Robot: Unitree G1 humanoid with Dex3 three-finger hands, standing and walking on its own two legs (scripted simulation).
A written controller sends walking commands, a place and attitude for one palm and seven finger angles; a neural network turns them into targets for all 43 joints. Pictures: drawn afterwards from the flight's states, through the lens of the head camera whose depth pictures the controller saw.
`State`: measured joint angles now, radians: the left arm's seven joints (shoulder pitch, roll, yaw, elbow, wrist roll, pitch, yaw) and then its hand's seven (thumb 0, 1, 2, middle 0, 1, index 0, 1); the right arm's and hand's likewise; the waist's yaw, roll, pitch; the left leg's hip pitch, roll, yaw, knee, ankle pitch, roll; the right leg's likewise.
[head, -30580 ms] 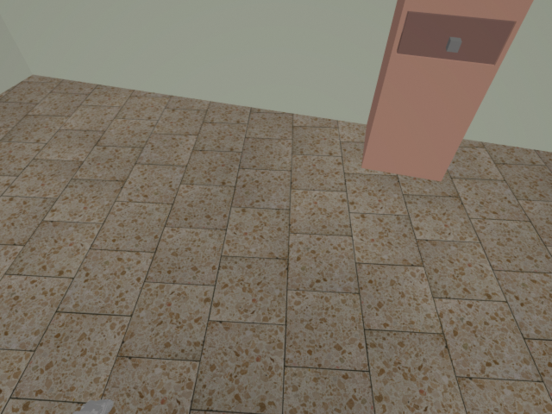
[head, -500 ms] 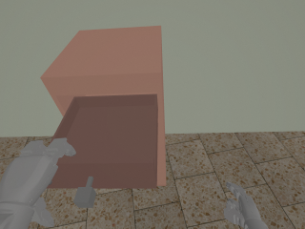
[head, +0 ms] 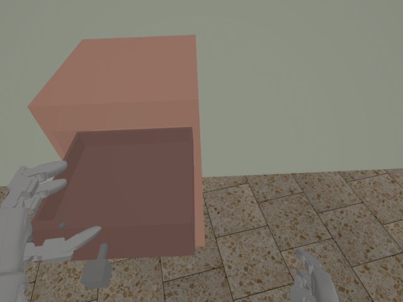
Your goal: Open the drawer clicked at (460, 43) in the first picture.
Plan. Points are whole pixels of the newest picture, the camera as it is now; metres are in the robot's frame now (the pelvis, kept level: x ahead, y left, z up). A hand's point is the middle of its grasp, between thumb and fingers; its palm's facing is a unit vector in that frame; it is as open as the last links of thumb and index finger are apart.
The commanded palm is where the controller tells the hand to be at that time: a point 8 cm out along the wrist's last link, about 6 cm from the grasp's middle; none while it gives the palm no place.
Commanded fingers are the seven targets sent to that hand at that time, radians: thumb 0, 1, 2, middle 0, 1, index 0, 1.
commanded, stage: draw the hand back to the body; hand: left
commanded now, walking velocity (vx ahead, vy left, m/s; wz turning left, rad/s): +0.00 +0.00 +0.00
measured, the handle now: (99, 263) +0.20 +0.24 -0.04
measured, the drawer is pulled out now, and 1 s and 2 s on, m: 0.30 0.30 0.30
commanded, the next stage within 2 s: step back with the hand held close in 0.52 s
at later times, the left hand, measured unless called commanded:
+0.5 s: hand (62, 232) +0.17 +0.22 +0.15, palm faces +0.40 -0.83 -0.40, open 7.6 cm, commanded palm +0.12 +0.27 +0.17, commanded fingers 0.00 0.90 0.90 -0.20 -0.30 -0.20 -0.30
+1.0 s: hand (46, 243) +0.16 +0.24 +0.14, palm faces +0.25 -0.82 -0.51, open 7.4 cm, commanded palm +0.09 +0.29 +0.17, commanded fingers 0.00 0.90 0.90 -0.20 -0.30 -0.20 -0.30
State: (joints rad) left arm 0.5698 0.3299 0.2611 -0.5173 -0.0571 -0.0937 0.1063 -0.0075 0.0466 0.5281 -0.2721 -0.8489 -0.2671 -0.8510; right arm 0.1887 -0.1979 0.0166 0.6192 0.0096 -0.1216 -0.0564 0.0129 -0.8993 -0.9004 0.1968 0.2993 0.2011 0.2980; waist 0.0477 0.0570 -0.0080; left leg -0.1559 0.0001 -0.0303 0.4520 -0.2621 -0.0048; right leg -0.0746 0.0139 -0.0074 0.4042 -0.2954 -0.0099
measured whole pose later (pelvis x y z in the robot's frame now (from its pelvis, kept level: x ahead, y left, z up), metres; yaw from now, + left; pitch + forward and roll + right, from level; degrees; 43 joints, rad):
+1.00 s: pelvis -0.03 +0.01 +0.00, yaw +0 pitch +3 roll -1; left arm 0.66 0.41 0.35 -0.61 -0.05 -0.14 0.10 0.01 0.89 0.89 -0.21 -0.30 -0.21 -0.30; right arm 0.15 -0.22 -0.03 0.54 0.03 0.01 -0.07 0.01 -0.90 -0.90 0.20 0.30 0.20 0.30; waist 0.00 0.01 0.04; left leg -0.32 -0.01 -0.04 0.48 -0.21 0.01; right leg -0.23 0.01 -0.02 0.43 -0.24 0.01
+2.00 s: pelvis -0.22 -0.03 +0.00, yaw +0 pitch +5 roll +1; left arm 0.76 0.42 0.43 -0.62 -0.05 -0.21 0.12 0.01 0.89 0.89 -0.22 -0.30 -0.21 -0.30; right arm 0.17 -0.20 -0.01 0.59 0.04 -0.03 -0.06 0.01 -0.90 -0.90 0.20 0.30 0.20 0.30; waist -0.02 -0.02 -0.03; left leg -0.44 -0.03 0.01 0.89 -0.43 -0.01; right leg -0.25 0.00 -0.05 0.48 -0.31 -0.03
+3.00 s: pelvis -0.31 -0.05 -0.02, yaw +5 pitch -1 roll +1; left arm 0.30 0.17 0.04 0.59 0.03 0.08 0.02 0.01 0.91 0.90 -0.20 -0.30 -0.19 -0.30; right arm 0.23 -0.19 0.01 0.82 -0.02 0.00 0.00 0.01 -0.90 -0.90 0.19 0.30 0.20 0.30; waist -0.03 0.00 0.01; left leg -0.28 -0.02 0.00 0.64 -0.34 0.01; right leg -0.32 -0.01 -0.09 0.66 -0.32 -0.05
